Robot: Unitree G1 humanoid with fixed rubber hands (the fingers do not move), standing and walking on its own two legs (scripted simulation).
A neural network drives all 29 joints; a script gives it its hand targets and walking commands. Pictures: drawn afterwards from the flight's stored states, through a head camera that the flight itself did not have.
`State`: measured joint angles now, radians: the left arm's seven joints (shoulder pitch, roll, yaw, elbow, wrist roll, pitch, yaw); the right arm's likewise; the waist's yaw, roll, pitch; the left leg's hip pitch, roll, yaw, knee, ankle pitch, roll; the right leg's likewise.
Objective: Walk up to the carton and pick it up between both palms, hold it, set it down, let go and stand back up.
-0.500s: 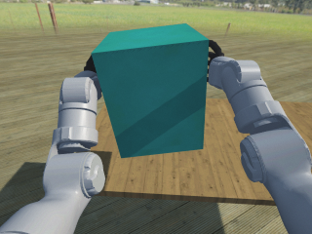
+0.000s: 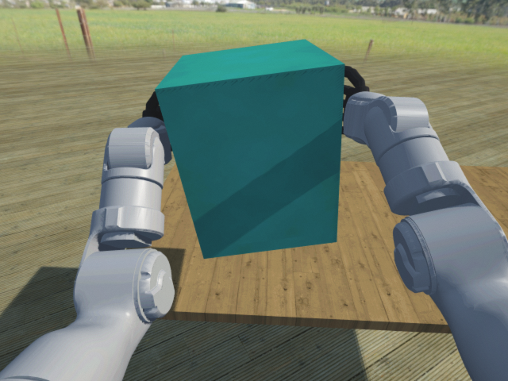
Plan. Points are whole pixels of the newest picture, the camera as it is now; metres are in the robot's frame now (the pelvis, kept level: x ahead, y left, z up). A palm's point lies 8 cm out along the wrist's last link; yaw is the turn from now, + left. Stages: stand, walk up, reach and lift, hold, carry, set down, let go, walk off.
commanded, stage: hold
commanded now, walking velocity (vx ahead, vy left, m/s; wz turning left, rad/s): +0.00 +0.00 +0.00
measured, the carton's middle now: (256, 144) +0.38 +0.00 +0.28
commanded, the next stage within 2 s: none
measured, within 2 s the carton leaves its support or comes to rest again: neither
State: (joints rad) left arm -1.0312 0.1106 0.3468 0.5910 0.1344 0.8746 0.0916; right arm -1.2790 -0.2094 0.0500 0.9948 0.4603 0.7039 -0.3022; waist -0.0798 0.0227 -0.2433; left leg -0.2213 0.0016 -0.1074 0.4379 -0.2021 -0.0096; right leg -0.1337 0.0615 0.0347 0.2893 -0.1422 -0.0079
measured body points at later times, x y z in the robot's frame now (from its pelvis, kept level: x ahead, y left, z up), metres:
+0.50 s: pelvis +0.00 +0.00 +0.00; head -0.10 +0.01 +0.44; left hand +0.39 +0.15 +0.30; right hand +0.38 -0.14 +0.34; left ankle +0.02 +0.12 -0.75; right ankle +0.01 -0.12 -0.75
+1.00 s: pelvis +0.01 +0.00 +0.00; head -0.09 +0.01 +0.44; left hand +0.39 +0.15 +0.31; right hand +0.39 -0.15 +0.33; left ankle +0.02 +0.12 -0.75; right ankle +0.01 -0.12 -0.75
